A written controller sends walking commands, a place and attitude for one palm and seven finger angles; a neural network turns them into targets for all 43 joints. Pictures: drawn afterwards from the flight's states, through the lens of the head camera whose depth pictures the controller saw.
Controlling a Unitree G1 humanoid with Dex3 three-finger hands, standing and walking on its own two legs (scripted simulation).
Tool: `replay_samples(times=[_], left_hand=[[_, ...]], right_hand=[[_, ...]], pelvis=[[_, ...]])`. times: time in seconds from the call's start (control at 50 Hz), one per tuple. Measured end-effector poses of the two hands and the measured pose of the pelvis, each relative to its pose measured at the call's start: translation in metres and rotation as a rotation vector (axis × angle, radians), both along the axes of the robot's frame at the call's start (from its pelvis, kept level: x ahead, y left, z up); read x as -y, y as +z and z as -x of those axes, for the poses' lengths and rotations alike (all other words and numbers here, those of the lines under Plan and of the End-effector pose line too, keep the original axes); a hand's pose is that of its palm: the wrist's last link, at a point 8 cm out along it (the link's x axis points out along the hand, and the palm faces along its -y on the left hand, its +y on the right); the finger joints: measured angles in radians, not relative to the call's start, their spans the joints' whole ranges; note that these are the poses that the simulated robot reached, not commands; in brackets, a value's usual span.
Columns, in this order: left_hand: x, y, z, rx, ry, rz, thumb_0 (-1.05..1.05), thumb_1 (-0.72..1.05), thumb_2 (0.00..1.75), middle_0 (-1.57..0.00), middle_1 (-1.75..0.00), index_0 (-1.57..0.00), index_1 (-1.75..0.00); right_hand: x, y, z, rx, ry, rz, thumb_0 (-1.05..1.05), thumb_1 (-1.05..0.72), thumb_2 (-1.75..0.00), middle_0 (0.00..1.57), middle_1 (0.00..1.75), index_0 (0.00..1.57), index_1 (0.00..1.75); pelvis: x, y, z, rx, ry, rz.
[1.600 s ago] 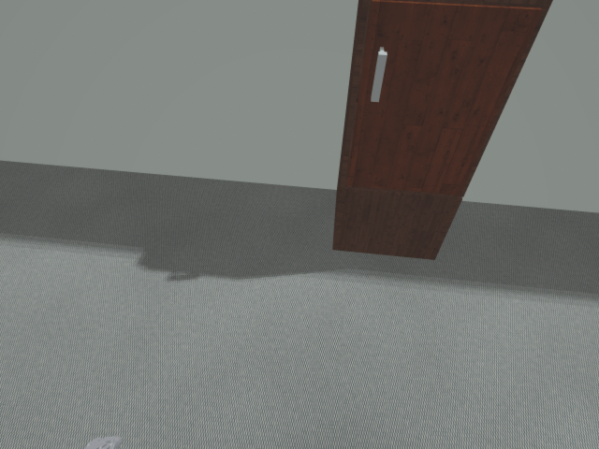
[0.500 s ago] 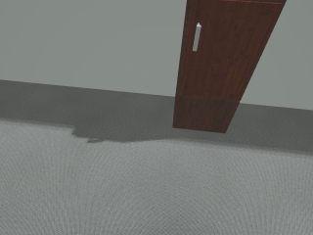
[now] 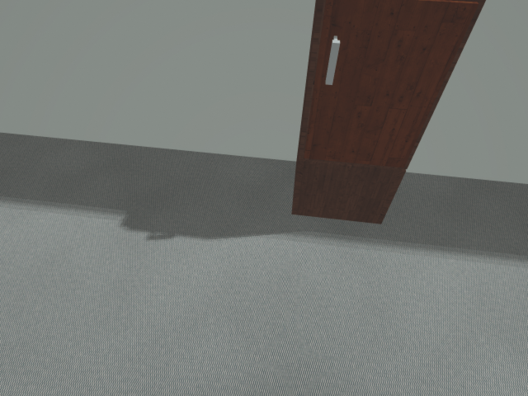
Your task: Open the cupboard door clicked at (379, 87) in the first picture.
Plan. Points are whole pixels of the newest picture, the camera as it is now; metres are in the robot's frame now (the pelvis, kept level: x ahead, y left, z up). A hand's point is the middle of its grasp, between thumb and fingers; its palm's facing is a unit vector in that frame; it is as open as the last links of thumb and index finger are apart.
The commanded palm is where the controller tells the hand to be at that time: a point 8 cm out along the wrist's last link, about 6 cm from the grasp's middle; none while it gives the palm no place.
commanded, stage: walk to a spot facing it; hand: left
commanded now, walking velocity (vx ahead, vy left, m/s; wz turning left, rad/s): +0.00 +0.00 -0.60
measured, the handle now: (332, 60) +1.04 -0.14 +0.04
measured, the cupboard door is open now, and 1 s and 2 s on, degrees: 0 0 0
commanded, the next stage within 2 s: turn to face it in 1.68 s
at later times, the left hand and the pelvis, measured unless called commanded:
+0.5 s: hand out of the picture +0.05 +0.15 -0.17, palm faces -0.17 -0.95 -0.27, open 7.4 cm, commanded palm none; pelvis -0.03 -0.04 -0.01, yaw -14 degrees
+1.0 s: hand out of the picture +0.15 +0.18 -0.17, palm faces -0.42 -0.89 -0.20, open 7.4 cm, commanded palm none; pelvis +0.00 +0.01 +0.00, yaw -30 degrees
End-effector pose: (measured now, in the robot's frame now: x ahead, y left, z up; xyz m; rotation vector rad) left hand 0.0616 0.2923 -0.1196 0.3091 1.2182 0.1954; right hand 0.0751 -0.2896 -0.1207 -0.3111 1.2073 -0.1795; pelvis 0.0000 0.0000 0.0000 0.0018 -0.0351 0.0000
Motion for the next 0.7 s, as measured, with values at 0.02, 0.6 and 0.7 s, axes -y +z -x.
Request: replay_samples(times=[0.02,0.6,0.7], left_hand=[[0.000,0.000,-0.001,0.000,-0.001,0.000,0.00,0.91,0.89,-0.21,-0.30,-0.20,-0.30],[0.099,-0.010,0.006,-0.100,-0.186,0.070,0.00,0.91,0.89,-0.21,-0.30,-0.20,-0.30],[0.094,-0.012,-0.008,-0.085,-0.231,0.075,0.00,0.90,0.89,-0.21,-0.30,-0.20,-0.30]], right_hand=[[0.000,0.000,0.000,0.004,-0.003,0.001,0.01,-0.90,-0.90,0.21,0.30,0.20,0.30],[0.014,-0.026,0.096,0.008,-0.331,-0.105,0.01,-0.90,-0.90,0.20,0.30,0.20,0.30],[0.016,-0.017,0.100,0.044,-0.372,-0.069,0.01,-0.90,-0.90,0.20,0.30,0.20,0.30]], pelvis=[[0.000,0.000,0.000,-0.001,-0.005,0.000],[0.037,-0.006,0.032,-0.052,-0.298,-0.046],[0.029,-0.005,0.034,-0.062,-0.351,-0.037]])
